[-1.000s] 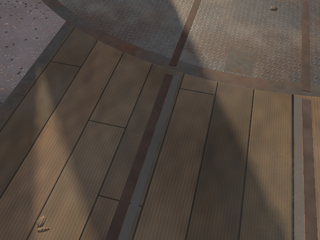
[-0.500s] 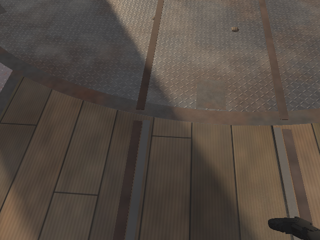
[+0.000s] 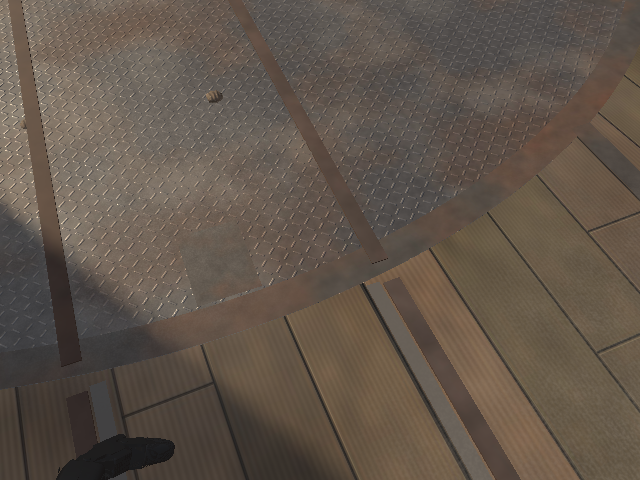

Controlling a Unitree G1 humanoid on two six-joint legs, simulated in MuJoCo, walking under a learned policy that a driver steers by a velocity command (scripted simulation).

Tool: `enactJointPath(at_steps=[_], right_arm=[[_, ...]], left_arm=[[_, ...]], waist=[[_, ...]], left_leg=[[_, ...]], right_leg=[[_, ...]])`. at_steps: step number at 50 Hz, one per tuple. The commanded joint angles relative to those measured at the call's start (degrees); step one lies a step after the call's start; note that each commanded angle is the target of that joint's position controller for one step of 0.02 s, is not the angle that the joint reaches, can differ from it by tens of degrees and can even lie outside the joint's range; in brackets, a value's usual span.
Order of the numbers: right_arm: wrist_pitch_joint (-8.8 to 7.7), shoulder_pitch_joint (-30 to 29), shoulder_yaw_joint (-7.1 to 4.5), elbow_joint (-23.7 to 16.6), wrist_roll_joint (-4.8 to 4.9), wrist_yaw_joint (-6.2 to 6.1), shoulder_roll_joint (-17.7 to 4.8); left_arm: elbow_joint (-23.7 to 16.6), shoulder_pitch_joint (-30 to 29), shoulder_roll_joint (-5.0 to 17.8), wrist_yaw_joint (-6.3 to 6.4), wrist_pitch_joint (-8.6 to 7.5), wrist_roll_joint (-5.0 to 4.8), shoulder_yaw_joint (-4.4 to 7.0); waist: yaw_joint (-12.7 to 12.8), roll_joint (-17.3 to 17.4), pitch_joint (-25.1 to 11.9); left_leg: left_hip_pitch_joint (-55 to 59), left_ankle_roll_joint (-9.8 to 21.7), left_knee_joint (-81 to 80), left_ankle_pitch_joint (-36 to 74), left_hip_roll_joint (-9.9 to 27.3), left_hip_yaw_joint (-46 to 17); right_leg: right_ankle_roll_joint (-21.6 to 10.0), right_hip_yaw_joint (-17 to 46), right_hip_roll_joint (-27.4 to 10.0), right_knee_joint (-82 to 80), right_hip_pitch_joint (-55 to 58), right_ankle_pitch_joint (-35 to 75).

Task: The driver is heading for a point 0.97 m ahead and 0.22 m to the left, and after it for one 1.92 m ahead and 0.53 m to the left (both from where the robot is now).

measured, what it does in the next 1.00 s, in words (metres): walks ahead, turning left: right foot, then left foot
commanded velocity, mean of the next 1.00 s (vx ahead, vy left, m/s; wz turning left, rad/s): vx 0.50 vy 0.00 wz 0.26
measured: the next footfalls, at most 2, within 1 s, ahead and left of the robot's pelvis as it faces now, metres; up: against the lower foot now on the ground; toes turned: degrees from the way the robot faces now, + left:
right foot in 0.02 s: +0.17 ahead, -0.08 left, +0.00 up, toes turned -4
left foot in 0.60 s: +0.48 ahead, +0.08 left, +0.00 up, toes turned +10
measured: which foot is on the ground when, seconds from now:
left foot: down 0.00-0.02, up 0.04-0.58, down 0.60-1.00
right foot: up 0.00-0.00, down 0.02-0.58, up 0.60-1.00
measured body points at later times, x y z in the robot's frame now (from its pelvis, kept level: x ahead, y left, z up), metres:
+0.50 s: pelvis +0.27 -0.02 +0.01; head +0.30 -0.02 +0.46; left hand +0.25 +0.24 -0.13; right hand +0.43 -0.25 -0.12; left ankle +0.43 +0.10 -0.69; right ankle +0.13 -0.08 -0.73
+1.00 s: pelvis +0.55 +0.03 +0.01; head +0.58 +0.05 +0.46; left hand +0.67 +0.31 -0.09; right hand +0.63 -0.25 -0.11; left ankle +0.44 +0.07 -0.73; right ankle +0.75 -0.07 -0.69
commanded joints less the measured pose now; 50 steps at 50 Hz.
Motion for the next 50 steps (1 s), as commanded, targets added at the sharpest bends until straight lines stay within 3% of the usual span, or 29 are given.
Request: enactJointPath(at_steps=[1,2,3,4,5,6,8,9,11,16,22,25,27,28,29,30,31,32,33,34,35,36,37,40,43,47,50], right_arm=[[0.59,0.9,-1.95,-1.7,0.20,-0.49,-10.8],[0.46,1.1,-1.06,-3.7,0.23,-0.30,-8.2],[0.44,5.2,0.11,-6.8,0.97,0.97,-2.5],[0.70,-2.6,-1.52,-7.0,0.14,0.55,-8.8],[0.19,-6.1,-1.29,-8.2,1.11,0.75,-7.6],[-0.25,-5.9,-0.80,-7.6,1.14,0.82,-6.5],[1.24,-2.1,-0.69,-5.4,-0.36,1.17,-5.6],[2.04,-1.1,-0.77,-4.7,-0.74,1.45,-5.2],[2.85,-1.2,-0.85,-4.2,-0.63,2.18,-4.2],[2.97,-11.1,-1.25,-6.2,0.07,2.47,-3.9],[2.24,-20.2,-0.20,-8.8,-0.51,3.17,-2.2],[1.99,-21.8,0.08,-10.2,-0.59,3.46,-2.1],[2.08,-17.6,-0.41,-9.4,-0.70,3.05,-3.2],[1.95,-12.4,-0.95,-8.1,-0.83,2.78,-4.3],[1.54,-5.0,-1.84,-5.9,-1.18,2.46,-5.9],[1.34,3.8,-3.34,-3.7,-1.98,1.80,-9.5],[1.90,4.0,-5.51,-4.1,-1.73,0.99,-16.8],[2.31,2.7,-5.35,-4.1,1.04,1.34,-15.2],[2.49,-1.0,-5.01,-4.4,1.20,1.00,-13.7],[2.51,-3.3,-4.20,-4.4,0.99,0.94,-10.3],[2.31,-5.4,-3.64,-4.5,0.95,0.77,-8.4],[2.04,-6.7,-3.14,-4.5,1.16,0.57,-7.0],[1.55,-6.9,-3.01,-4.6,1.23,0.62,-7.1],[0.52,-5.1,-3.65,-4.2,1.23,0.75,-9.5],[0.72,-2.5,-3.85,-4.0,1.30,0.75,-9.7],[1.10,1.5,-4.22,-3.7,0.98,0.55,-10.3],[1.25,2.0,-4.44,-4.2,0.30,0.15,-11.0]], left_arm=[[1.6,14.5,5.8,1.48,-1.62,0.92,2.46],[3.7,23.5,9.9,2.48,-1.92,1.64,3.73],[3.2,22.6,16.1,3.22,-1.68,0.43,4.97],[2.9,24.0,14.8,3.85,-1.25,-1.40,5.10],[4.1,20.3,12.7,4.35,-1.43,-1.62,4.48],[4.8,18.3,9.5,4.33,-1.89,-1.65,3.58],[5.2,14.7,6.2,4.21,-2.77,-1.97,2.37],[5.6,14.7,5.5,4.03,-3.31,-2.03,2.09],[6.9,16.0,6.3,3.93,-4.22,-2.17,2.35],[9.7,20.0,6.3,4.06,-5.04,-1.78,2.27],[12.4,22.9,5.5,5.10,-5.57,-1.68,1.52],[14.0,24.1,6.7,5.87,-5.20,-1.37,1.44],[14.3,23.1,8.6,6.48,-4.85,-1.11,1.74],[14.2,22.3,9.5,6.68,-4.39,-0.81,1.98],[13.8,21.6,10.2,6.71,-3.96,-0.77,2.14],[12.2,19.7,10.0,6.55,-4.08,-1.20,1.97],[8.8,23.1,3.8,5.10,-4.70,-2.03,0.77],[7.8,17.7,7.3,4.83,-5.31,-1.19,1.45],[5.9,14.4,6.7,4.47,-6.13,-1.61,1.09],[5.8,14.0,6.7,4.41,-6.59,-1.74,0.92],[5.9,14.0,6.4,4.45,-6.07,-1.29,1.00],[5.7,14.9,6.0,4.41,-4.85,-0.42,0.85],[5.8,15.8,5.4,4.22,-3.67,0.06,0.74],[4.3,13.6,4.2,3.77,-2.05,0.21,0.37],[1.5,5.7,4.1,3.58,-1.96,-0.05,0.14],[-0.9,-1.5,4.2,3.25,-2.46,-0.71,-0.24],[-2.4,-4.0,5.2,3.28,-3.21,-1.08,-0.28]], waist=[[9.7,4.8,-8.7],[13.0,-0.9,-16.0],[8.5,-14.1,-22.1],[12.2,-3.6,-20.8],[10.0,-2.9,-12.4],[7.6,-0.9,-7.6],[3.3,-1.4,-4.9],[2.7,-1.8,-5.0],[2.2,-1.6,-3.9],[5.0,-1.6,1.4],[7.5,-1.6,3.5],[7.2,-2.3,2.8],[4.9,-4.4,-0.7],[2.6,-5.0,-3.7],[-0.7,-4.6,-7.7],[-5.4,-0.9,-12.5],[-1.3,14.0,-17.4],[-2.6,6.7,-19.3],[-0.9,4.1,-10.7],[1.1,-0.2,-6.0],[3.3,-1.8,-2.6],[5.1,-1.0,-2.2],[5.8,0.1,-2.7],[5.9,2.0,-2.5],[3.3,3.6,-0.8],[-0.3,4.8,-1.6],[-0.9,5.2,-1.8]], left_leg=[[-5.9,6.6,21.3,59.4,12.5,-1.6],[-18.0,5.5,37.4,38.5,10.8,-1.5],[-40.2,2.6,57.1,-10.0,0.1,-4.2],[-44.6,2.9,61.3,-5.8,0.1,-14.1],[-46.5,3.5,59.6,0.3,2.6,-15.2],[-43.7,3.7,54.5,3.0,4.1,-15.2],[-36.4,3.0,48.6,4.6,5.5,-15.4],[-34.3,2.7,47.4,5.0,5.2,-15.1],[-35.5,2.3,45.8,7.7,4.8,-14.7],[-44.8,2.2,37.6,18.1,3.4,-17.9],[-44.5,3.9,23.8,24.9,1.3,-12.4],[-41.3,6.5,18.2,20.2,-1.2,-8.6],[-35.2,9.0,17.7,14.1,-4.9,-6.0],[-30.0,10.5,17.0,11.2,-6.7,-5.7],[-20.8,12.2,13.7,11.1,-7.8,-7.1],[-6.6,15.7,10.2,9.9,-2.1,-15.8],[11.6,25.7,8.5,13.4,15.5,-46.1],[13.1,27.6,2.0,15.6,17.0,-57.4],[5.9,25.5,0.4,17.4,16.1,-48.4],[-1.5,23.1,-1.1,21.7,14.1,-43.3],[-7.7,20.9,-2.1,26.3,11.2,-38.7],[-12.1,19.8,-3.2,29.2,8.7,-35.2],[-14.1,19.3,-3.8,30.7,7.3,-33.1],[-17.3,18.7,-5.2,32.5,4.5,-30.2],[-16.6,16.5,-5.6,29.6,2.7,-30.1],[-10.8,14.8,-2.6,32.1,2.7,-31.9],[-7.8,14.0,0.9,35.4,4.3,-34.7]], right_leg=[[-4.1,-1.9,6.2,-7.2,23.0,-1.5],[-6.6,11.4,-4.7,-8.2,38.8,-7.2],[-14.5,41.9,-22.5,-13.4,53.3,-4.1],[-13.8,42.6,-21.3,-16.5,50.6,2.3],[-12.4,31.4,-18.9,-16.6,43.7,10.6],[-10.2,25.4,-16.0,-17.8,36.0,17.2],[-7.0,17.6,-11.4,-21.1,27.0,20.0],[-6.9,16.3,-10.6,-22.4,25.1,20.6],[-6.9,13.5,-10.1,-25.4,24.2,19.4],[-4.2,7.3,-9.8,-29.5,26.7,16.2],[-1.6,0.1,-10.4,-29.0,32.9,25.4],[-0.3,-2.6,-11.5,-23.5,38.2,40.4],[0.7,-4.2,-12.1,-14.6,40.9,59.4],[0.7,-4.8,-12.4,-6.6,40.8,64.1],[0.7,-5.6,-12.1,4.4,37.4,59.9],[1.5,-6.5,-10.1,20.5,26.2,43.8],[4.7,-5.8,2.3,44.1,0.3,-8.1],[4.3,7.0,3.9,50.5,-8.2,-17.4],[4.1,8.8,-0.1,47.4,-11.5,-11.9],[4.3,7.8,-2.2,42.3,-9.6,-9.0],[5.0,7.6,-3.5,38.0,-6.9,-8.6],[6.1,7.5,-4.3,35.0,-3.4,-8.7],[6.9,7.1,-4.5,32.6,-1.3,-8.8],[8.9,4.9,-4.7,25.3,-1.5,-5.7],[10.1,4.2,-4.6,15.1,-4.2,1.9],[9.8,4.4,-2.6,5.3,-4.8,7.8],[8.7,5.1,-1.0,0.1,-2.5,6.4]])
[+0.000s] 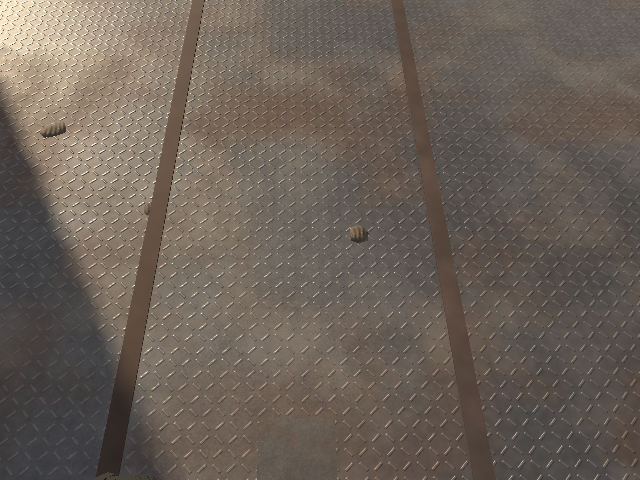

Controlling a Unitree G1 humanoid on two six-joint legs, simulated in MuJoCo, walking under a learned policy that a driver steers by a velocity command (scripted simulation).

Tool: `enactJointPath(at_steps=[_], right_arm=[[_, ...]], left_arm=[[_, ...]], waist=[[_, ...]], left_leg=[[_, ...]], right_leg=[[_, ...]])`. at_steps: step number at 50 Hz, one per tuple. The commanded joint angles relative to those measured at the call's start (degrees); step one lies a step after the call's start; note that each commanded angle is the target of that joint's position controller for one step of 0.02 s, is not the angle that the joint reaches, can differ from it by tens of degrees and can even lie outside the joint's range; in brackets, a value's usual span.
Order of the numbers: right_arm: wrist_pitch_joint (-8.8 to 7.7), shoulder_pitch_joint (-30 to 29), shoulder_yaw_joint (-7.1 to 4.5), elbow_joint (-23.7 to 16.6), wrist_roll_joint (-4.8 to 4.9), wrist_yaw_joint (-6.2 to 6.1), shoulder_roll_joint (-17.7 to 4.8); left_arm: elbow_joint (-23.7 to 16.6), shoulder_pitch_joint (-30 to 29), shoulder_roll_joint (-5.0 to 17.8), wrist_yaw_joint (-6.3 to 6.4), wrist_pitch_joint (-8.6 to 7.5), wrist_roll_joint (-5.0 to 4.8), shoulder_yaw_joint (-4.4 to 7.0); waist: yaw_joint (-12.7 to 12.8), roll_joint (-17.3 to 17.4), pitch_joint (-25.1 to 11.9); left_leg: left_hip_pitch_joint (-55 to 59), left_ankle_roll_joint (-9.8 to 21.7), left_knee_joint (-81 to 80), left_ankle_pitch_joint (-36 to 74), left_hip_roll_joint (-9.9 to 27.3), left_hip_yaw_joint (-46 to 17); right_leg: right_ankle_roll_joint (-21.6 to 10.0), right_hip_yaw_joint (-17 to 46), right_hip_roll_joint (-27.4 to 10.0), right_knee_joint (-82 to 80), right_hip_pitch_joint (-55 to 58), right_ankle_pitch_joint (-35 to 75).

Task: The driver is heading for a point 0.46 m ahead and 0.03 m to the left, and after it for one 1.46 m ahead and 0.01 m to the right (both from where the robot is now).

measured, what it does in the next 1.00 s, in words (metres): walks ahead: right foot, then left foot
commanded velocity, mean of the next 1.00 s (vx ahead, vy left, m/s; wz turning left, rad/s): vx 0.50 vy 0.00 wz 0.26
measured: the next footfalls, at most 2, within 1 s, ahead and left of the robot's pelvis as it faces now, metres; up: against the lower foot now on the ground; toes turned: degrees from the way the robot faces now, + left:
right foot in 0.10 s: +0.23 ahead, -0.13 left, +0.00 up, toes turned +6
left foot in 0.62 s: +0.42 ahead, +0.16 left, +0.00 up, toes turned +25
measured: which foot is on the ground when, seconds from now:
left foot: down 0.00-0.10, up 0.12-0.60, down 0.62-1.00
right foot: up 0.00-0.08, down 0.10-0.62, up 0.64-1.00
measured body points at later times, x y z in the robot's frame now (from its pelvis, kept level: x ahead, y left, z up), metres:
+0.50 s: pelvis +0.25 -0.01 +0.00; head +0.29 -0.01 +0.45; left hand +0.16 +0.25 -0.13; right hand +0.52 -0.18 -0.10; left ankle +0.35 +0.15 -0.69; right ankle +0.19 -0.14 -0.74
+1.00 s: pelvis +0.49 +0.11 +0.00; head +0.51 +0.12 +0.45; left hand +0.55 +0.38 -0.13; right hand +0.55 -0.14 -0.13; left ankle +0.39 +0.15 -0.74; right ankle +0.67 +0.01 -0.68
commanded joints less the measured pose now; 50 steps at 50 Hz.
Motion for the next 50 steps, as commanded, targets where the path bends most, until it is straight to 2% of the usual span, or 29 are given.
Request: enactJointPath(at_steps=[1,3,4,5,6,7,8,9,11,13,16,19,22,26,28,29,30,31,32,33,34,35,36,37,38,40,42,45,50], right_arm=[[-0.45,1.6,-2.45,-3.1,-0.53,-0.73,-10.0],[-0.71,-2.0,-2.66,-4.3,-0.69,-0.77,-11.1],[-1.07,-3.1,-2.47,-4.5,-0.28,-0.36,-10.7],[-1.63,-2.7,-1.38,-5.8,0.48,0.19,-7.1],[-1.58,2.8,-0.27,-7.8,1.88,0.11,-2.1],[-0.75,3.6,-0.60,-6.6,-0.12,-0.34,-6.6],[-0.25,0.1,-0.90,-5.9,-0.75,-0.10,-7.7],[-0.08,-2.6,-0.71,-6.1,-0.83,0.47,-6.9],[1.01,-3.7,-0.63,-6.4,-1.66,1.57,-5.8],[1.93,-4.5,-0.39,-7.0,-1.66,2.26,-4.9],[2.40,-9.6,-0.02,-9.1,-1.69,3.04,-4.0],[2.35,-15.1,0.51,-11.1,-1.55,3.54,-3.1],[1.96,-20.5,1.37,-12.8,-1.41,4.29,-1.8],[1.95,-25.1,1.51,-14.8,-1.87,4.65,-2.2],[1.72,-23.9,1.42,-14.5,-2.44,3.92,-2.2],[1.33,-19.6,1.10,-13.1,-2.66,3.37,-2.5],[0.58,-10.5,0.52,-9.9,-3.02,2.69,-3.2],[0.03,-0.8,-0.63,-7.0,-4.01,1.76,-6.6],[-0.22,1.6,-1.94,-7.0,-3.97,0.77,-13.6],[0.23,3.5,-2.47,-7.6,-1.59,-0.13,-13.9],[0.01,-0.8,-1.79,-6.4,-1.26,-0.65,-11.7],[-0.52,-3.9,-0.62,-5.8,-1.22,-0.59,-7.8],[-1.11,-6.5,0.20,-5.6,-1.15,-0.45,-5.2],[-1.50,-8.5,0.93,-5.4,-0.76,-0.38,-3.1],[-2.13,-8.4,1.13,-5.2,-0.76,-0.32,-2.7],[-3.33,-7.2,0.88,-3.9,-0.44,-0.27,-3.2],[-3.84,-6.0,0.64,-2.8,-0.59,-0.48,-3.6],[-3.91,-3.9,0.71,-1.2,-0.56,-0.69,-3.2],[-3.78,-0.6,0.78,1.2,-0.51,-1.33,-3.5]], left_arm=[[-5.9,-5.4,5.6,0.15,-1.67,-0.41,1.18],[-3.8,2.3,7.7,0.71,-2.22,-0.55,2.05],[-1.8,9.4,9.2,1.33,-2.90,-0.22,2.77],[-1.2,18.0,13.3,2.31,-3.44,1.00,3.85],[-1.7,19.2,18.3,2.74,-2.65,1.83,5.03],[-1.5,16.6,15.3,2.48,-1.80,0.78,4.97],[-2.4,13.2,9.7,2.27,-1.62,0.33,3.77],[-2.2,10.9,6.9,2.01,-1.72,0.17,3.06],[-0.9,11.2,5.7,2.07,-2.33,-0.02,2.71],[0.3,13.0,6.0,1.62,-3.43,-0.63,2.97],[1.5,14.4,6.7,1.28,-4.11,-0.99,3.50],[2.8,15.8,6.7,1.19,-3.92,-0.84,3.74],[3.6,16.5,7.3,1.17,-3.81,-0.86,4.02],[5.4,19.4,9.1,1.69,-2.96,-0.84,4.63],[7.1,21.8,9.8,1.79,-2.17,-0.75,4.49],[7.8,22.3,10.3,1.75,-1.79,-0.68,4.40],[8.1,21.9,10.2,1.73,-1.42,-0.96,4.05],[6.9,21.6,8.3,1.56,-1.49,-1.27,3.22],[3.7,25.9,0.5,0.21,-1.62,-2.54,1.29],[3.9,19.8,7.7,0.99,-1.13,-1.81,3.35],[2.7,15.5,7.5,1.03,-1.38,-2.54,3.60],[3.3,15.5,5.9,0.83,-1.84,-2.65,3.04],[4.7,16.8,5.5,0.69,-1.37,-2.00,3.23],[6.3,19.5,5.0,0.45,-0.24,-1.00,3.30],[7.2,21.6,4.2,0.16,0.58,-0.60,3.29],[7.2,20.1,3.1,-0.52,1.35,-0.51,3.49],[6.3,15.8,2.6,-1.03,1.54,-0.60,3.64],[4.9,10.4,1.9,-1.42,1.50,-0.54,3.57],[1.4,0.7,0.5,-2.37,1.18,-0.13,2.48]], waist=[[0.6,6.5,-1.0],[4.7,6.8,-3.0],[8.6,4.1,-6.3],[11.8,-2.2,-14.1],[8.8,-14.8,-19.3],[6.8,-10.6,-16.2],[6.6,-2.8,-8.8],[6.2,-0.2,-4.4],[5.1,-4.5,-1.9],[4.7,-4.9,-2.3],[4.8,-3.9,-1.3],[5.7,-3.5,0.3],[6.7,-3.5,1.5],[7.8,-3.3,2.7],[7.1,-3.6,1.6],[5.1,-3.7,-0.8],[0.7,-1.8,-5.4],[-3.3,2.0,-12.1],[-1.0,17.2,-21.0],[-4.6,8.7,-22.7],[-2.2,6.5,-13.4],[0.5,5.1,-7.2],[2.8,4.8,-4.4],[4.9,5.5,-2.9],[5.6,7.7,-3.3],[6.2,6.4,-1.5],[5.7,5.5,0.6],[4.8,5.0,2.1],[2.5,5.2,4.4]], left_leg=[[-0.1,5.1,1.0,28.7,15.0,-12.2],[-3.4,3.0,6.4,32.6,14.5,-13.3],[-6.0,1.5,15.4,33.2,11.3,-11.2],[-11.6,-0.1,30.4,23.0,7.4,-6.5],[-28.6,-1.9,45.0,-13.7,-1.4,0.9],[-34.7,-1.4,51.8,-14.3,3.4,1.7],[-35.1,-1.5,52.9,-8.7,6.2,1.9],[-34.0,-2.1,50.7,-4.9,8.0,2.8],[-31.5,-3.2,47.9,-2.6,10.2,3.9],[-31.4,-3.7,47.9,-0.9,10.5,4.7],[-36.1,-4.6,45.9,3.6,11.6,5.2],[-38.3,-5.3,39.0,9.0,12.0,6.7],[-34.8,-4.6,28.5,14.4,12.2,9.6],[-31.4,-1.8,20.2,9.9,10.9,13.8],[-25.4,0.3,16.8,3.7,7.7,14.9],[-19.6,1.6,14.9,2.0,5.6,15.0],[-8.1,2.9,10.0,4.9,3.6,15.2],[7.9,4.8,9.1,2.4,10.5,7.1],[26.5,12.4,5.2,2.6,32.7,-22.9],[22.4,12.9,0.4,8.6,33.9,-28.9],[15.3,10.8,0.7,14.8,30.9,-16.8],[7.0,8.1,-1.1,19.3,28.0,-9.7],[2.0,5.4,-3.0,20.6,25.3,-4.5],[-2.3,3.0,-5.2,20.2,22.8,-0.2],[-4.7,3.6,-6.4,22.1,23.3,1.2],[-5.1,3.8,-9.0,22.1,22.6,4.4],[-4.1,3.1,-11.1,20.6,21.9,7.5],[-1.4,2.6,-11.7,21.8,21.4,11.7],[2.1,1.7,-11.0,27.2,21.8,17.4]], right_leg=[[-1.2,-1.2,3.3,-5.4,5.0,-1.0],[-2.9,-1.4,5.3,-9.1,17.2,-5.3],[-4.3,-1.1,4.9,-13.0,27.3,-4.6],[-7.2,9.7,-6.1,-15.6,39.8,-15.2],[-13.0,34.9,-20.9,-21.7,51.9,-22.1],[-15.0,42.1,-21.3,-23.1,47.5,-28.5],[-13.9,33.2,-18.7,-23.7,40.3,-28.4],[-12.7,24.1,-15.4,-24.8,34.6,-20.7],[-10.6,12.7,-11.0,-26.6,29.6,-8.7],[-11.0,7.7,-10.5,-27.3,29.1,0.0],[-12.0,2.3,-11.1,-29.4,30.5,4.4],[-11.8,-3.3,-10.2,-30.2,31.5,7.1],[-10.7,-8.4,-9.3,-30.0,31.2,7.9],[-9.4,-11.7,-11.2,-27.4,35.9,13.5],[-9.2,-12.5,-11.8,-21.8,37.4,28.5],[-9.2,-13.1,-11.8,-15.7,37.8,37.0],[-8.5,-14.9,-10.3,-5.3,35.0,38.2],[-7.6,-15.0,-8.3,9.1,24.4,23.4],[-4.6,-13.7,1.8,31.2,1.9,-25.8],[-5.2,-2.5,4.5,39.0,-1.4,-26.6],[-6.1,0.9,2.2,38.7,-3.7,-21.2],[-6.4,0.4,0.2,33.5,-1.8,-17.7],[-6.3,0.4,-1.0,29.5,1.1,-15.9],[-6.0,0.2,-1.4,27.5,4.8,-14.3],[-5.6,-0.2,-0.9,27.3,7.4,-13.7],[-5.2,-0.3,-0.7,26.2,5.3,-11.0],[-4.9,-0.3,-1.2,23.7,0.7,-6.2],[-4.5,-0.7,-1.2,18.3,-4.0,-0.6],[-5.6,-6.2,-0.1,4.0,-2.8,4.8]])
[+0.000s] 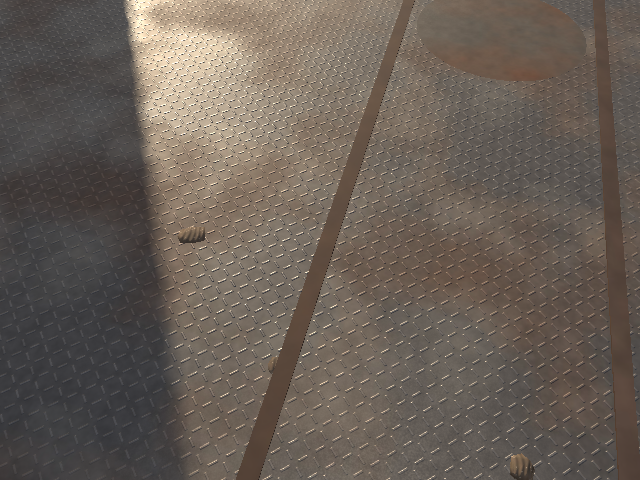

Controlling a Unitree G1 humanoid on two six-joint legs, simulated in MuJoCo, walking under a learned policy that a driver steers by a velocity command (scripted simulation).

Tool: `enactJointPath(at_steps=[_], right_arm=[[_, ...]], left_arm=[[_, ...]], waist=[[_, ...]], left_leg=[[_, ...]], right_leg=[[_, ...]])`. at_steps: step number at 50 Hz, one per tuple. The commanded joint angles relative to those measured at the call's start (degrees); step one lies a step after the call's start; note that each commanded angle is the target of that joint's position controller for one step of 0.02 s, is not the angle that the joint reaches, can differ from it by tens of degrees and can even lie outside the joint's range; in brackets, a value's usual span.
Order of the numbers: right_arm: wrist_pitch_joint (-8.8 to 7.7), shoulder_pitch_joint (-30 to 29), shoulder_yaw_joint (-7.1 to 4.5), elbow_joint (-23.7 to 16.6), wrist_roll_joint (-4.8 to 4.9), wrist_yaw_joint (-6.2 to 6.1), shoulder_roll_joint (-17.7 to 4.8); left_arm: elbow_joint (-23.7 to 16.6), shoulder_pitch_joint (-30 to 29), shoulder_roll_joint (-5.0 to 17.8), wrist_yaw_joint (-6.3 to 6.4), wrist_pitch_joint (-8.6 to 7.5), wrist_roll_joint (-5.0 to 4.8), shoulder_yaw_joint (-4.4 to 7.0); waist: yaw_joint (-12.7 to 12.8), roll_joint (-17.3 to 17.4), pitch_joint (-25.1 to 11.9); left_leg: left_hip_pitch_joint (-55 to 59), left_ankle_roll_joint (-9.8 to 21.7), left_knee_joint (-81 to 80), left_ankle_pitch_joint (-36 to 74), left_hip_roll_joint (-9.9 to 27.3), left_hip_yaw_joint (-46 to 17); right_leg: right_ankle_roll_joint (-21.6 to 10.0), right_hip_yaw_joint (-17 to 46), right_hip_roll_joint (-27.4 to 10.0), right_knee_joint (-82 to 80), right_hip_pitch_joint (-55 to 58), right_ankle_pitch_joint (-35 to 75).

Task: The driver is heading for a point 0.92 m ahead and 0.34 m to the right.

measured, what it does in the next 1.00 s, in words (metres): walks ahead, turning right: right foot, then left foot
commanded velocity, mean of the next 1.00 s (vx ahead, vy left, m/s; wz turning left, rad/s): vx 0.14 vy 0.00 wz -0.55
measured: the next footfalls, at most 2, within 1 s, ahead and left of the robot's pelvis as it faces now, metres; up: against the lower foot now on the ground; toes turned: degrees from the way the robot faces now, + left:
right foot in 0.16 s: +0.25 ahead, -0.10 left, +0.00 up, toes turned -10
left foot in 0.72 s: +0.32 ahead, +0.07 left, +0.00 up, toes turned -31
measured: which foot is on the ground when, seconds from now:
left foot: down 0.00-0.14, up 0.16-0.70, down 0.72-1.00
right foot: up 0.00-0.14, down 0.16-0.72, up 0.74-1.00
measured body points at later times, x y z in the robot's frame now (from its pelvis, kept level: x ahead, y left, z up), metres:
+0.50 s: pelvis +0.18 -0.03 +0.00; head +0.22 -0.06 +0.44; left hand +0.32 +0.22 -0.12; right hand +0.24 -0.31 -0.13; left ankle +0.29 +0.12 -0.68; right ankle +0.21 -0.09 -0.74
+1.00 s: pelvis +0.22 +0.02 +0.00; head +0.27 +0.02 +0.45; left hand +0.48 +0.19 -0.13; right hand +0.17 -0.28 -0.09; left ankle +0.28 +0.09 -0.74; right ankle +0.12 -0.08 -0.66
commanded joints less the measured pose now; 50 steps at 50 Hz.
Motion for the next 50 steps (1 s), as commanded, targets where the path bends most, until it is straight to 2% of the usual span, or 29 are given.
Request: enactJointPath(at_steps=[1,2,4,6,7,8,9,10,11,12,13,14,16,19,24,28,32,34,35,36,37,38,39,40,41,42,44,47,50], right_arm=[[-0.63,1.4,-1.26,-1.5,-0.04,-0.63,-6.8],[-0.42,2.2,-1.30,-0.9,-0.11,-0.79,-7.1],[0.15,1.5,-1.36,-0.4,-0.15,-1.30,-8.0],[0.83,0.1,-1.88,-0.4,-0.04,-1.94,-10.0],[1.21,-0.8,-2.01,-0.7,0.23,-2.03,-10.5],[1.19,-2.4,-2.07,-1.6,1.03,-1.76,-10.7],[0.94,1.2,-0.76,-4.1,0.38,-1.28,-4.1],[1.63,2.6,-1.02,-6.1,1.52,-1.26,-5.9],[1.63,-1.4,-0.98,-6.2,0.77,-1.25,-7.2],[1.31,-4.9,-0.79,-7.3,0.80,-1.14,-6.9],[1.45,-6.0,-0.94,-7.1,0.18,-1.19,-6.9],[2.49,-6.1,-1.09,-7.3,-0.80,-1.06,-7.1],[4.70,-3.5,-0.89,-7.2,-1.17,-0.96,-5.6],[5.74,-4.3,-0.79,-8.0,-0.79,-1.02,-5.0],[6.90,-11.6,-1.10,-10.8,-0.59,-1.37,-6.4],[6.83,-15.4,-1.02,-12.3,-0.08,-1.72,-6.8],[5.80,-14.7,-0.76,-13.1,0.90,-2.14,-7.1],[5.18,-11.3,-0.66,-12.7,1.30,-2.33,-7.1],[4.72,-8.6,-0.68,-12.1,1.06,-2.56,-7.2],[4.21,-7.1,-1.19,-11.8,0.26,-3.02,-9.5],[4.37,-10.6,-2.08,-13.4,-0.58,-3.38,-15.2],[5.05,-11.0,-2.45,-13.6,-0.53,-2.78,-15.6],[5.27,-10.6,-1.58,-14.0,-0.08,-2.39,-12.2],[5.33,-12.7,-0.90,-14.3,0.24,-2.16,-9.7],[5.50,-14.7,-0.65,-14.9,-0.01,-2.13,-8.9],[5.50,-15.1,-0.69,-15.2,-0.16,-2.33,-9.1],[5.52,-13.2,-0.89,-15.1,-0.51,-2.21,-9.2],[5.32,-9.0,-1.52,-13.8,-0.35,-2.12,-10.1],[5.02,-7.8,-2.01,-12.7,-0.43,-1.62,-11.0]], left_arm=[[-6.0,-8.2,1.1,-0.70,-0.89,0.28,-0.51],[-6.6,-9.2,1.1,-0.81,-0.94,0.33,-0.57],[-6.7,-7.8,1.2,-0.64,-1.15,0.68,-0.50],[-4.8,-0.1,2.4,0.06,-1.57,1.06,0.13],[-3.0,6.3,3.8,0.53,-2.18,1.38,0.90],[-1.1,13.3,6.5,1.33,-2.94,2.12,2.10],[-0.9,13.4,13.8,1.97,-3.16,1.67,3.74],[-2.1,15.3,17.5,2.09,-2.45,-1.03,5.08],[-3.3,11.7,15.2,2.84,-1.50,-2.02,4.81],[-3.8,7.2,11.4,3.24,-1.00,-2.35,3.79],[-3.7,4.6,8.3,3.43,-0.66,-2.25,2.91],[-3.9,3.5,6.8,3.65,-0.52,-2.64,2.45],[-4.0,2.9,7.3,3.33,-0.95,-1.78,2.33],[-4.4,3.2,9.7,2.92,-1.31,-1.01,3.03],[-5.3,4.6,10.4,3.16,0.32,-0.93,3.48],[-5.7,5.9,10.7,3.27,1.26,-0.46,3.88],[-6.3,5.2,11.1,3.09,1.82,-0.16,4.17],[-6.8,3.2,11.1,3.01,2.06,-0.60,4.18],[-7.2,1.5,10.8,3.11,2.19,-1.22,4.05],[-7.9,1.0,9.0,3.30,2.11,-1.80,3.51],[-8.9,4.7,4.2,3.34,1.90,-2.40,2.35],[-8.2,5.1,9.5,3.80,2.18,-0.53,3.69],[-7.3,5.4,11.4,3.71,2.36,0.30,4.35],[-6.3,5.6,11.0,3.33,2.72,0.21,4.48],[-5.9,6.1,10.6,2.79,3.23,-0.12,4.44],[-5.9,6.3,10.2,2.10,3.67,-0.32,4.26],[-6.2,4.8,9.5,1.37,4.05,-0.98,3.83],[-7.6,0.9,8.4,1.08,4.40,-1.10,3.14],[-7.9,-0.3,7.1,1.17,4.62,-1.11,2.35]], waist=[[-1.1,5.3,4.8],[-1.3,5.2,4.9],[0.1,5.6,4.0],[3.2,7.6,-0.9],[5.7,7.6,-4.9],[10.1,4.6,-9.0],[5.5,-7.4,-14.4],[6.6,-8.8,-25.3],[6.6,-0.1,-20.7],[5.5,1.0,-12.3],[3.2,3.9,-6.5],[1.8,4.2,-4.3],[-0.2,2.9,-5.6],[-0.4,1.4,-7.5],[2.3,-2.3,-6.5],[4.1,-3.8,-4.7],[3.9,-4.9,-4.8],[2.0,-5.3,-5.1],[0.1,-4.5,-4.8],[-0.1,-0.6,-4.9],[3.5,13.8,-5.4],[2.5,14.7,-4.5],[3.2,8.8,-4.2],[4.2,6.6,-2.7],[4.9,7.7,-2.4],[4.8,10.3,-2.6],[3.2,11.0,-3.3],[0.5,11.0,-3.6],[0.0,11.5,-4.2]], left_leg=[[-1.6,4.0,-3.5,28.3,17.1,-2.7],[0.3,3.6,-2.3,31.3,17.5,-1.9],[2.4,2.4,4.5,50.2,17.3,0.6],[2.9,1.4,17.4,65.6,16.8,1.7],[0.5,0.9,27.7,62.3,16.4,1.4],[-7.1,-1.0,42.9,46.7,14.0,2.0],[-24.7,-3.3,61.7,-13.0,6.6,1.1],[-36.6,-5.0,76.5,-21.8,-0.9,-9.8],[-39.8,-4.8,75.4,-14.3,3.9,-14.7],[-40.5,-4.8,71.2,-10.0,5.7,-14.3],[-39.0,-5.2,66.5,-8.3,7.0,-14.3],[-35.9,-5.8,62.7,-7.5,7.6,-14.6],[-31.2,-6.7,58.0,-7.3,7.0,-14.1],[-30.8,-7.3,52.3,-4.6,6.3,-13.5],[-33.6,-7.7,44.1,-1.3,6.1,-15.0],[-33.9,-7.2,38.0,-3.5,4.5,-16.2],[-28.5,-5.6,30.2,-7.9,1.8,-16.5],[-22.1,-4.5,21.4,-6.5,0.7,-16.4],[-16.6,-4.0,12.5,-1.5,1.1,-16.3],[-10.5,-2.8,4.7,1.7,6.6,-20.7],[-5.0,2.3,1.2,10.5,22.1,-35.9],[-9.1,9.2,3.6,24.5,27.1,-40.3],[-10.1,10.3,5.0,29.2,25.7,-36.0],[-11.6,8.8,5.8,29.4,21.9,-29.8],[-11.4,6.8,6.3,28.8,18.3,-24.8],[-10.3,6.2,6.9,30.7,16.6,-21.8],[-8.0,6.3,7.7,33.2,15.5,-18.4],[-3.7,7.7,8.2,33.3,17.1,-18.2],[-3.7,8.6,8.8,32.6,18.5,-18.1]], right_leg=[[-1.4,-3.6,0.6,-6.7,-0.7,1.8],[-2.2,-4.6,1.1,-8.4,-0.3,0.5],[-3.9,-7.4,4.2,-11.3,4.1,-3.3],[-6.0,-9.2,8.8,-12.4,12.8,-7.5],[-7.5,-7.8,10.1,-15.5,20.6,-6.1],[-9.9,-3.6,7.9,-21.9,32.1,3.7],[-14.7,14.3,-9.7,-13.9,48.4,39.4],[-26.2,35.4,-18.6,-18.3,58.6,49.6],[-24.3,28.3,-16.7,-21.4,53.3,44.8],[-21.9,23.7,-14.0,-23.8,44.6,39.1],[-18.8,20.2,-10.5,-26.2,37.1,35.6],[-16.8,17.3,-7.8,-27.9,31.4,34.0],[-15.6,14.6,-5.6,-28.4,26.6,34.8],[-14.1,13.6,-3.4,-28.1,24.8,33.1],[-11.8,19.1,-2.0,-30.0,25.0,8.7],[-11.6,24.5,-2.4,-29.3,27.0,0.2],[-11.2,28.9,-2.6,-25.7,28.5,9.4],[-9.3,30.5,-1.4,-23.8,27.7,12.3],[-6.9,30.0,0.5,-22.0,25.2,9.0],[-3.7,27.2,4.0,-17.7,20.4,-0.7],[0.3,15.2,12.6,-5.9,11.5,-22.8],[1.4,7.6,15.0,5.2,7.6,-34.3],[2.0,8.3,12.0,12.4,8.5,-32.5],[2.6,8.1,10.8,15.7,8.9,-29.1],[3.3,7.3,10.5,18.2,8.7,-26.1],[4.0,6.5,10.3,20.2,7.8,-24.5],[5.5,4.9,10.0,20.4,6.9,-23.0],[6.2,4.4,9.0,15.3,5.6,-23.1],[5.4,4.2,8.5,8.1,9.0,-24.9]])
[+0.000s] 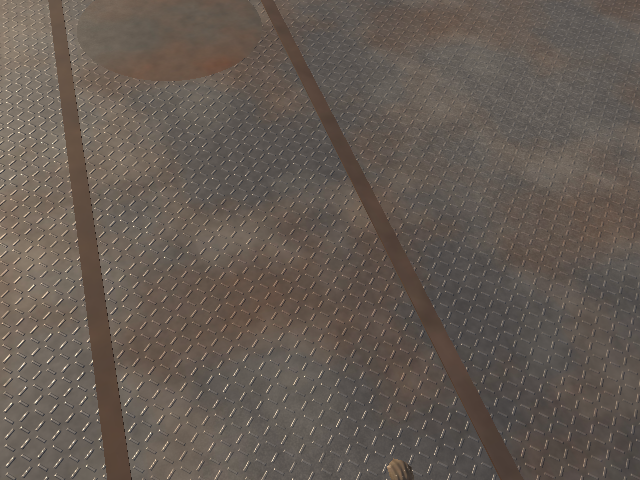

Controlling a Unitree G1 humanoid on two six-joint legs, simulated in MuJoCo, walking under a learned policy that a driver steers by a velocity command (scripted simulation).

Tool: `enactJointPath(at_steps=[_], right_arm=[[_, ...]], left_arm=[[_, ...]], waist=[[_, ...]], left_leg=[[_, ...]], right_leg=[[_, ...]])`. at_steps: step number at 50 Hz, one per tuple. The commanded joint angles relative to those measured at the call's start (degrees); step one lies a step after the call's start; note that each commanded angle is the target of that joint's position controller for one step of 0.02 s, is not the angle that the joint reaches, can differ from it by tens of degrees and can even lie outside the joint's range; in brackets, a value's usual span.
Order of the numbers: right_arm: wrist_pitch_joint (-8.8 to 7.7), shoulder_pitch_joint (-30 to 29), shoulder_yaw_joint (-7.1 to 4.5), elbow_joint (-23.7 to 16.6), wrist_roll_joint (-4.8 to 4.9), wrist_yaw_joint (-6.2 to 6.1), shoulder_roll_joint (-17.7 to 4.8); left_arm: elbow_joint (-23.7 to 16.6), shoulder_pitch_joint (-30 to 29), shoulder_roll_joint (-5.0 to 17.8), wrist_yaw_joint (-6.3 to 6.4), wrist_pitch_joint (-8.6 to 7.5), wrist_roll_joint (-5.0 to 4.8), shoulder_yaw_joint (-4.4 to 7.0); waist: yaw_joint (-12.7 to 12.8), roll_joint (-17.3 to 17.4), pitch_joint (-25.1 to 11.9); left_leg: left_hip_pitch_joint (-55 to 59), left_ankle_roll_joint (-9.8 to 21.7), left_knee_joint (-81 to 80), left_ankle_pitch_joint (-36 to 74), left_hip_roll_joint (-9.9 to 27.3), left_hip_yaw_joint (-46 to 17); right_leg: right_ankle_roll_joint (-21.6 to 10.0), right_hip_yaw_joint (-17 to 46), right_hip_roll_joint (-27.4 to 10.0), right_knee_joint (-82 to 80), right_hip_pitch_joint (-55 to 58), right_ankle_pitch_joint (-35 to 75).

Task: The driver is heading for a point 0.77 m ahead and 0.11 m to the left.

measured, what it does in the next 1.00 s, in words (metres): walks ahead: right foot, then left foot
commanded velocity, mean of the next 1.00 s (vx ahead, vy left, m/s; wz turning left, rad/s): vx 0.27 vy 0.00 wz -0.10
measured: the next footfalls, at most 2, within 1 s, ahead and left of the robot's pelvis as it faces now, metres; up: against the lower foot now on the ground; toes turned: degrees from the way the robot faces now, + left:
right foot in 0.18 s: +0.01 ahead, -0.12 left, +0.00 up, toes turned -1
left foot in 0.64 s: +0.13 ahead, +0.09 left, +0.00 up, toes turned -3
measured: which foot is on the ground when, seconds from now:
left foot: down 0.00-0.18, up 0.20-0.62, down 0.64-1.00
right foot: up 0.00-0.16, down 0.18-0.64, up 0.66-1.00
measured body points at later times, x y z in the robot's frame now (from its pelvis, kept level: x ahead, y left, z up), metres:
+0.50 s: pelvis +0.01 -0.03 +0.01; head +0.01 -0.04 +0.46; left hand +0.07 +0.24 -0.12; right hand +0.08 -0.31 -0.12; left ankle +0.02 +0.10 -0.71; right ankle -0.03 -0.12 -0.75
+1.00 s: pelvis +0.19 +0.00 +0.00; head +0.22 +0.01 +0.45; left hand +0.37 +0.23 -0.13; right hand +0.12 -0.24 -0.14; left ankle +0.09 +0.09 -0.75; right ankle +0.33 -0.14 -0.70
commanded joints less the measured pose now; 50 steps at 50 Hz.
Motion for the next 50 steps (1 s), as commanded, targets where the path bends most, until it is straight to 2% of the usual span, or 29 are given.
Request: enactJointPath(at_steps=[1,6,7,8,9,10,11,12,13,14,15,16,19,26,29,30,31,32,33,34,35,36,37,38,39,41,45,48,50], right_arm=[[-0.68,2.7,-2.80,-1.6,-0.09,0.40,-9.8],[0.10,1.7,-3.19,0.0,-0.02,1.72,-11.2],[0.49,1.2,-3.17,0.3,0.42,1.80,-11.2],[0.70,2.0,-3.03,1.0,0.72,1.85,-10.7],[0.72,4.5,-2.25,0.8,0.51,2.15,-7.5],[0.90,4.1,-0.85,-1.2,0.81,2.02,-3.0],[1.97,1.4,-1.46,0.0,0.81,1.22,-6.2],[2.46,1.7,-1.84,0.6,1.36,1.40,-6.9],[2.36,2.5,-1.99,1.6,0.97,1.74,-7.1],[2.10,2.6,-2.49,2.0,-0.12,2.13,-8.3],[1.85,3.0,-2.77,2.8,-0.95,2.60,-8.9],[1.63,2.8,-2.87,3.2,-1.14,3.08,-8.8],[0.62,0.3,-2.81,3.2,-0.71,3.88,-7.3],[-1.24,-3.1,-2.29,2.9,-0.37,4.06,-5.3],[-1.71,-0.9,-2.19,3.5,0.04,3.73,-5.0],[-2.01,2.3,-2.14,4.7,0.00,3.48,-4.6],[-2.49,6.7,-2.42,6.5,-0.13,3.06,-5.2],[-3.23,13.2,-2.98,8.4,-0.25,2.37,-7.2],[-3.86,18.8,-4.28,8.9,-0.67,1.85,-13.8],[-3.75,19.1,-4.72,9.6,-0.26,2.15,-15.3],[-3.79,14.6,-3.29,8.5,0.17,2.80,-10.6],[-3.67,10.2,-3.44,7.5,0.39,2.76,-10.6],[-4.03,7.0,-2.98,6.4,0.63,2.78,-8.5],[-4.60,6.5,-2.40,6.5,0.60,2.72,-7.3],[-5.03,7.7,-2.04,7.5,0.34,2.86,-6.1],[-5.69,11.3,-2.09,9.5,0.82,2.72,-6.2],[-5.85,15.9,-1.72,12.2,0.93,2.61,-5.1],[-5.96,17.0,-1.55,13.5,0.72,2.42,-5.1],[-6.01,17.7,-1.60,14.3,0.57,2.22,-5.6]], left_arm=[[-3.9,-0.9,1.9,0.05,-0.42,-0.14,-0.23],[-3.4,-0.2,1.0,0.84,-1.03,-0.62,-1.49],[-2.5,1.6,0.5,1.01,-1.50,-0.41,-1.77],[-2.1,2.2,1.0,1.33,-2.22,0.27,-1.98],[-2.3,2.2,4.2,1.71,-3.09,1.41,-1.71],[-3.4,-0.8,9.2,1.88,-3.48,0.82,-1.03],[-2.3,0.7,6.2,2.19,-4.01,0.79,-1.47],[-2.1,-2.2,3.2,2.34,-4.30,0.77,-2.60],[-1.5,-3.0,2.3,2.51,-4.19,0.82,-3.00],[-0.3,-1.0,3.6,2.74,-4.14,0.62,-2.55],[0.7,0.9,3.7,2.82,-4.12,0.47,-2.45],[1.4,2.3,3.7,2.69,-4.12,0.36,-2.45],[3.2,4.3,3.9,2.56,-5.15,0.20,-2.11],[5.9,6.8,4.8,2.17,-7.52,0.32,-1.13],[6.1,5.4,5.7,1.67,-7.75,0.09,-0.71],[6.0,4.1,5.8,1.58,-7.69,-0.23,-0.63],[6.1,3.9,4.8,1.60,-7.72,-0.08,-0.87],[5.5,3.1,2.0,1.58,-8.04,0.47,-1.75],[3.2,1.7,-3.6,1.17,-8.56,-0.04,-3.40],[2.9,1.0,1.2,1.32,-8.47,1.24,-2.22],[4.0,1.2,2.8,0.73,-8.55,2.43,-1.59],[4.8,4.4,1.7,0.04,-8.50,1.29,-1.83],[5.5,4.1,3.1,-0.25,-8.32,1.33,-1.56],[5.9,3.6,2.7,-0.62,-8.18,1.85,-1.56],[6.3,3.3,1.3,-0.78,-7.95,1.65,-2.00],[5.7,0.5,0.1,-0.85,-7.52,1.80,-2.33],[3.0,-7.4,-1.0,-0.82,-7.17,1.82,-2.81],[0.9,-13.4,-2.4,-0.95,-7.35,1.47,-3.61],[-0.1,-16.1,-2.4,-0.91,-7.46,1.14,-3.83]], waist=[[-1.3,12.2,-6.4],[-0.8,14.0,-6.7],[0.7,12.9,-6.6],[1.5,10.4,-6.2],[0.2,0.9,-8.0],[-1.1,-11.1,-5.5],[2.2,-7.7,-5.6],[0.2,-6.0,-3.8],[-0.4,-5.9,-3.7],[0.4,-8.1,-2.9],[1.0,-8.0,-2.3],[1.4,-6.9,-1.4],[2.0,-4.7,0.8],[2.6,-4.2,0.6],[0.6,-3.1,1.1],[-1.5,-1.6,0.9],[-3.5,0.7,0.1],[-6.2,5.2,-1.7],[-8.3,18.6,-4.6],[-6.7,15.0,-0.6],[-3.1,5.4,4.3],[-0.6,11.6,0.9],[0.3,9.2,1.5],[0.4,8.7,0.6],[0.3,8.0,0.7],[0.0,6.9,0.9],[-1.8,6.7,2.0],[-2.8,7.3,2.6],[-3.1,7.7,2.9]], left_leg=[[9.7,10.2,-3.6,29.1,13.5,-9.8],[5.0,9.5,-0.8,28.1,13.0,-9.1],[3.3,8.1,1.1,26.7,12.2,-8.2],[-0.3,5.1,2.9,21.8,11.3,-7.3],[-6.5,1.1,9.6,9.5,7.7,-4.0],[-12.2,-2.1,11.7,-15.7,-0.6,0.2],[-8.0,-2.3,18.5,-19.8,1.1,-4.7],[-8.2,-2.1,20.7,-17.9,0.7,-5.7],[-8.9,-2.1,20.6,-15.1,0.6,-5.5],[-12.1,-2.1,22.7,-13.2,-0.2,-3.9],[-14.6,-2.3,24.5,-11.8,-0.2,-3.8],[-17.0,-2.4,25.4,-11.1,-0.4,-3.6],[-20.9,-2.9,24.6,-8.8,0.1,-3.4],[-15.4,-1.8,14.0,-7.6,0.4,-2.2],[-5.1,0.1,7.1,-5.0,-0.6,-0.8],[1.8,0.7,2.9,-1.6,-1.4,0.4],[10.0,0.9,0.6,-2.3,-2.6,0.1],[18.9,1.7,-3.3,-8.0,1.6,-6.1],[24.4,5.7,-14.8,-28.2,16.3,-28.8],[17.8,9.9,-20.0,-36.9,22.2,-42.1],[11.8,7.2,-16.5,-26.5,17.4,-32.6],[11.0,8.7,-18.5,-29.0,17.3,-33.7],[9.4,7.9,-20.3,-24.3,14.5,-29.4],[8.9,7.2,-20.1,-17.7,12.2,-25.1],[9.1,7.2,-19.8,-9.5,10.5,-21.0],[10.6,7.6,-19.6,-1.2,9.6,-17.0],[12.8,8.7,-18.9,11.6,9.0,-13.0],[11.9,8.5,-18.0,19.4,8.1,-9.9],[12.4,8.4,-17.5,22.8,8.7,-9.0]], right_leg=[[-0.6,-1.8,-0.3,-7.2,-1.6,-1.6],[-3.4,-6.0,-0.3,-24.8,10.0,0.8],[-4.3,-6.7,-0.2,-33.2,14.2,6.8],[-5.0,-4.8,-1.3,-42.8,19.6,15.4],[-6.4,7.6,-10.9,-47.6,26.0,16.1],[-12.9,19.6,-23.3,-46.1,21.4,34.2],[-17.4,17.6,-23.5,-44.7,16.9,33.7],[-17.3,14.0,-20.6,-45.1,15.7,32.1],[-15.4,11.7,-17.4,-46.9,16.5,22.3],[-14.6,11.9,-15.6,-48.7,19.1,14.0],[-14.7,12.2,-14.6,-50.3,21.1,6.7],[-14.7,13.1,-14.5,-51.8,22.4,1.0],[-15.8,14.2,-15.2,-54.0,24.2,-2.8],[-17.5,13.0,-16.3,-53.8,19.4,-2.6],[-16.6,11.7,-16.0,-51.9,11.8,-3.2],[-15.7,10.3,-14.9,-49.4,7.4,-3.9],[-14.5,8.8,-12.8,-44.9,2.2,-4.7],[-12.6,5.3,-9.4,-36.2,-4.1,-4.3],[-9.5,-4.0,-1.6,-16.2,-12.7,-4.1],[-9.8,-3.2,-0.2,-5.2,-18.0,-5.9],[-10.4,1.6,-4.8,-2.5,-14.7,1.0],[-9.8,-1.3,-4.6,-1.0,-15.0,3.2],[-8.8,-1.5,-6.9,-0.7,-14.0,6.7],[-8.0,-2.3,-7.2,-0.8,-12.8,10.1],[-7.2,-3.1,-7.7,-1.0,-12.5,12.2],[-6.0,-4.4,-8.4,-1.5,-14.7,15.5],[-4.1,-6.4,-8.5,-7.5,-19.1,18.8],[-3.9,-8.2,-7.3,-16.7,-15.5,22.0],[-4.7,-8.9,-6.3,-22.0,-12.3,22.9]])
